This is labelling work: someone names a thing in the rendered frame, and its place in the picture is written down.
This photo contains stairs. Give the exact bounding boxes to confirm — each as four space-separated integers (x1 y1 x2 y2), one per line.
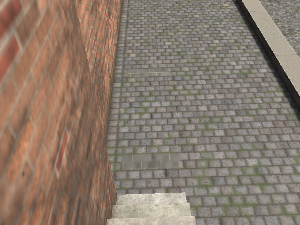
106 192 196 225

